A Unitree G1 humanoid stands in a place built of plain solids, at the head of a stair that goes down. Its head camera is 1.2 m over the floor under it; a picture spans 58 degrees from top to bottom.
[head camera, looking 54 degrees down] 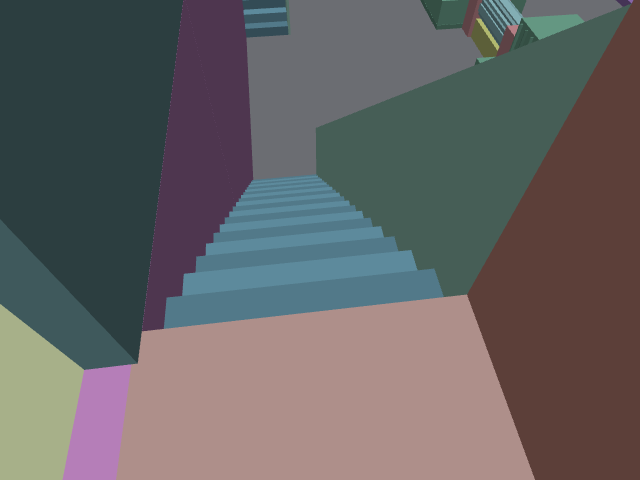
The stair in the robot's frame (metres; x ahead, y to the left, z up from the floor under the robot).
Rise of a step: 0.19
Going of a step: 0.22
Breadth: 1.00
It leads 7 degrees to the left of straight ahead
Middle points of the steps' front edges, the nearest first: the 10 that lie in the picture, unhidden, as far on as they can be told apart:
0.60 0.03 0.00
0.82 0.06 -0.19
1.04 0.09 -0.39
1.25 0.12 -0.58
1.47 0.14 -0.77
1.69 0.17 -0.96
1.91 0.20 -1.16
2.13 0.23 -1.35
2.35 0.25 -1.54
2.56 0.28 -1.74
